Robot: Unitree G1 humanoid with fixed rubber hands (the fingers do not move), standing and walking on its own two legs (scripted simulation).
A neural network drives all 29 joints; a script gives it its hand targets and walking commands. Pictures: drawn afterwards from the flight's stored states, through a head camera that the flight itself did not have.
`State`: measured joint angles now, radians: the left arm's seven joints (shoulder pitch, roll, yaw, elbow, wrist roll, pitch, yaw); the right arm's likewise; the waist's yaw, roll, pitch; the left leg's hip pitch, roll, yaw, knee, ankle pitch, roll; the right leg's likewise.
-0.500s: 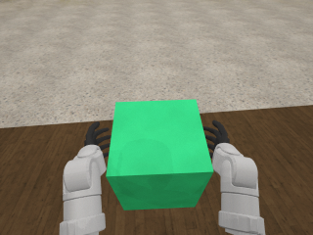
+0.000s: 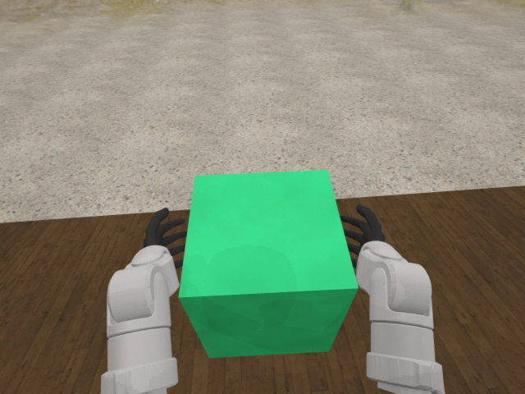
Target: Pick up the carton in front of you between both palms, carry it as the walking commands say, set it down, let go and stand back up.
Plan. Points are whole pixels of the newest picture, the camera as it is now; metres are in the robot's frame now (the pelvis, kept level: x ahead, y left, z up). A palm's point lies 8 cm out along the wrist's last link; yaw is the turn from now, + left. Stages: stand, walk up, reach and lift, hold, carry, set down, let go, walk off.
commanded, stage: carry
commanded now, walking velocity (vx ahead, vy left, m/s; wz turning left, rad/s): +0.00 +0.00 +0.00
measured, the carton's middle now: (265, 268) +0.33 +0.00 +0.04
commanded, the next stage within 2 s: none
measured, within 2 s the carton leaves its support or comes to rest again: neither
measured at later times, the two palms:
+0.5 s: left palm (151, 254) +0.31 +0.17 +0.11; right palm (357, 241) +0.32 -0.14 +0.11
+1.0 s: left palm (176, 188) +0.49 +0.17 +0.08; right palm (335, 188) +0.48 -0.14 +0.08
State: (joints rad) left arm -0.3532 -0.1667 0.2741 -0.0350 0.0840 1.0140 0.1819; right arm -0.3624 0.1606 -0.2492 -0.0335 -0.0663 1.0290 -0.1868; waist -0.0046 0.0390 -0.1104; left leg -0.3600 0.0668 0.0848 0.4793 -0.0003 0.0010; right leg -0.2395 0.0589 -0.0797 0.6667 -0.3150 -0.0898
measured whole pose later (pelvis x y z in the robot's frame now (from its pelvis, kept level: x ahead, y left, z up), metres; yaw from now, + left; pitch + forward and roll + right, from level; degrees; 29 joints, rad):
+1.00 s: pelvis +0.18 +0.02 -0.01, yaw +0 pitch +4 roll +1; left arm -0.30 -0.16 0.29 -0.11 0.10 0.97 0.19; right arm -0.35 0.17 -0.19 -0.06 -0.04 0.99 -0.19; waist -0.09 0.01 -0.10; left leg -0.17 0.01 0.12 0.55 -0.32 0.02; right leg -0.54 -0.05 -0.05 0.59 -0.06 -0.04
